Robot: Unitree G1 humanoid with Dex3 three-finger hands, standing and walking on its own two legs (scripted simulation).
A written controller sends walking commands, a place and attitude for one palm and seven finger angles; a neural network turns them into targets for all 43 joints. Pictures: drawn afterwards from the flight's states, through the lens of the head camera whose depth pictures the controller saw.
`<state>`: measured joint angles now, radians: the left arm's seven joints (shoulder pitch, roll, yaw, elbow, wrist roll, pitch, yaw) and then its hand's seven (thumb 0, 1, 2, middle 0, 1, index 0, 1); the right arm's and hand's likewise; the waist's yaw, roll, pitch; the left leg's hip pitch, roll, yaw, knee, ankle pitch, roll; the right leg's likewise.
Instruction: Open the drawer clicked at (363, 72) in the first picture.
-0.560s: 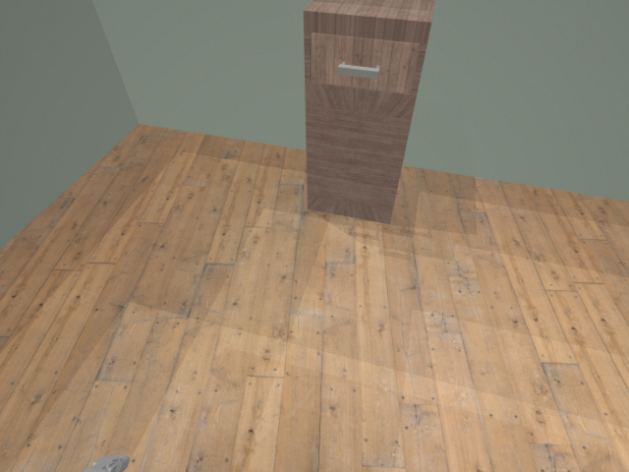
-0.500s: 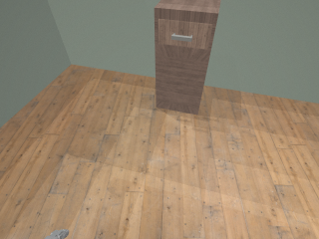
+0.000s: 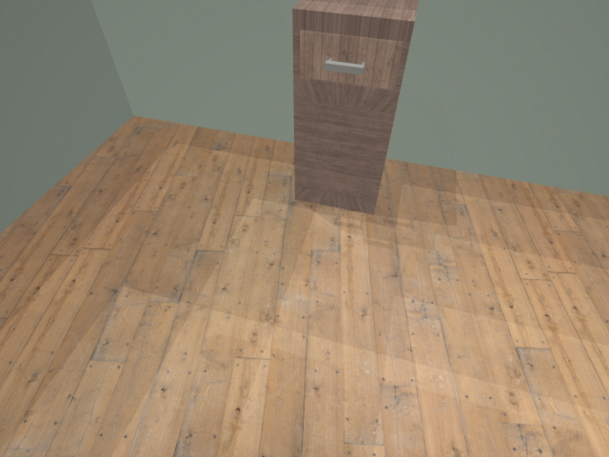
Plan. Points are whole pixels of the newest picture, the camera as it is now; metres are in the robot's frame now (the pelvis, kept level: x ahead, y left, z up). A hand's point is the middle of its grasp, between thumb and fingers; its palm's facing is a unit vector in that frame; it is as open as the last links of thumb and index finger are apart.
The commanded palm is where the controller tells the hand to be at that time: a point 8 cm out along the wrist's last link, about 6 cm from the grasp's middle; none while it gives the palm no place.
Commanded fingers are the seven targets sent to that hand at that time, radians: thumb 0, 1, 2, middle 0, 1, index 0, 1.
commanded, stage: stand and wait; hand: left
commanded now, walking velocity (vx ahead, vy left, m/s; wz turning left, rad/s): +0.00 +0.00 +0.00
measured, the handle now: (345, 64) +1.32 -0.06 -0.07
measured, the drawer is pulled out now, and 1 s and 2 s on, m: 0.00 0.00 0.00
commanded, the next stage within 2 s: look at it before walking up in 0.26 s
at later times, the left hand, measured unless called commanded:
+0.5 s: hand out of the picture +0.07 +0.25 -0.15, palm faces -0.03 -0.94 -0.33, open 7.4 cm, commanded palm none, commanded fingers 0.00 0.90 0.90 -0.20 -0.30 -0.20 -0.30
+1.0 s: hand out of the picture +0.07 +0.26 -0.15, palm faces -0.03 -0.94 -0.34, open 7.4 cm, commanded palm none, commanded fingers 0.00 0.90 0.90 -0.20 -0.30 -0.20 -0.30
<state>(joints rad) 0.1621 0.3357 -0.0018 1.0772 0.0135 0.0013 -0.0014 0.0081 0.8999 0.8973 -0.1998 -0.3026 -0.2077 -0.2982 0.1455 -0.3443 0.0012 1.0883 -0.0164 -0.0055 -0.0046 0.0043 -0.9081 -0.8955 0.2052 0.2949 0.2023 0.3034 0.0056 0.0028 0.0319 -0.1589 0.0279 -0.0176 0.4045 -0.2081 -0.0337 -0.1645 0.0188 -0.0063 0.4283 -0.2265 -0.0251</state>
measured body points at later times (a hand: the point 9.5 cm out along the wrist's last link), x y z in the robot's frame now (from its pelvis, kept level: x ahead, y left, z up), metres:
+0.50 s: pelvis +0.00 +0.01 +0.00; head -0.01 +0.01 +0.45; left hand +0.08 +0.30 -0.13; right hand +0.07 -0.29 -0.13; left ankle +0.01 +0.14 -0.74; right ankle +0.00 -0.10 -0.74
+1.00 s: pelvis +0.00 +0.01 +0.00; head +0.01 +0.01 +0.45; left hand +0.07 +0.31 -0.13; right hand +0.08 -0.29 -0.13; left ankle +0.01 +0.14 -0.74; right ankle +0.00 -0.10 -0.74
